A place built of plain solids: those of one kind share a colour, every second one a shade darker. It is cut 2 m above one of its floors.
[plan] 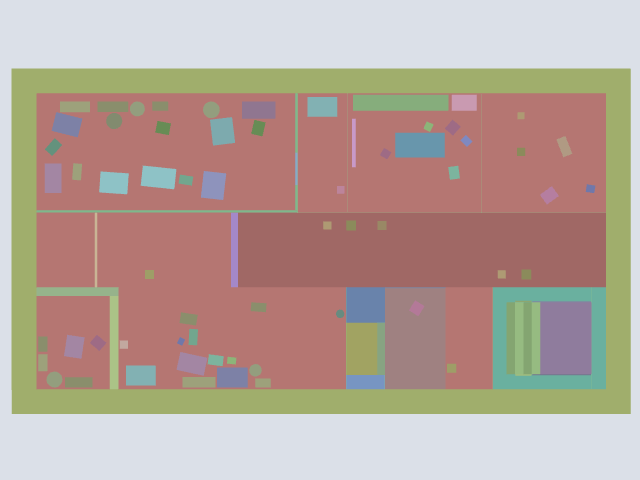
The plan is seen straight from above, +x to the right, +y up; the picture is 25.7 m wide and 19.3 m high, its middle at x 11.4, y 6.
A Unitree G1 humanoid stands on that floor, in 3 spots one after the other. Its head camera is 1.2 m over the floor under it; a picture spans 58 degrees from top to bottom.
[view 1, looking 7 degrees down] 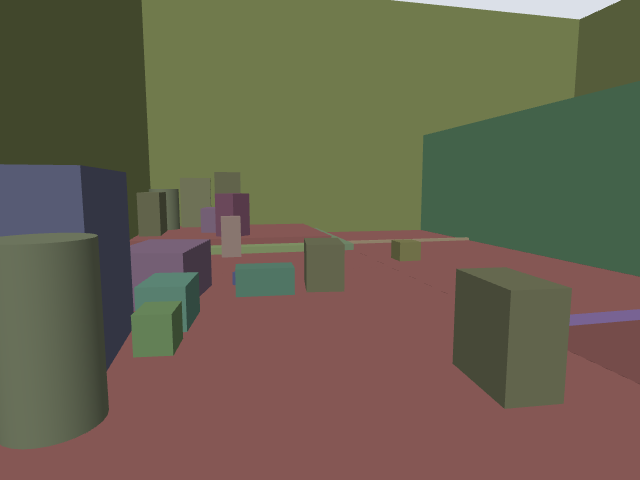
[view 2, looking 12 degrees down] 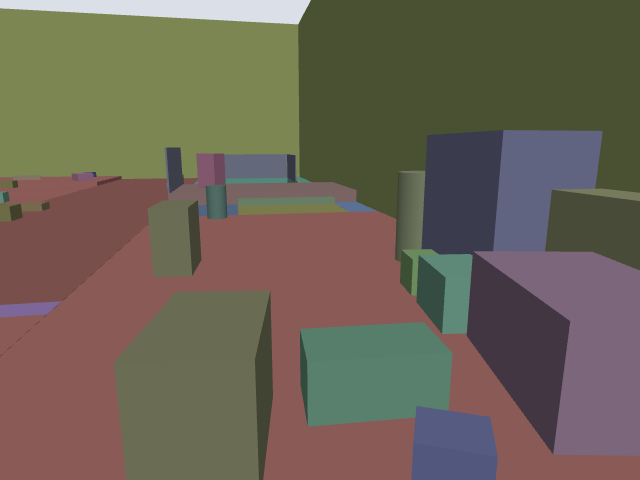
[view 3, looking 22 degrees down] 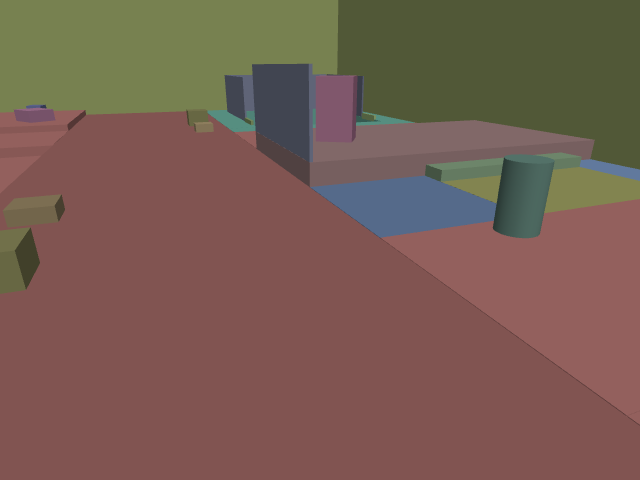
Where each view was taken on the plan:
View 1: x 11.17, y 1.62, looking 167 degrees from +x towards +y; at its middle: crate_stack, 5.35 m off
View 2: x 4.48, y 2.70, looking -11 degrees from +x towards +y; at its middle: floor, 5.77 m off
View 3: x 9.80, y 5.60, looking -21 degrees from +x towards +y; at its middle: floor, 3.20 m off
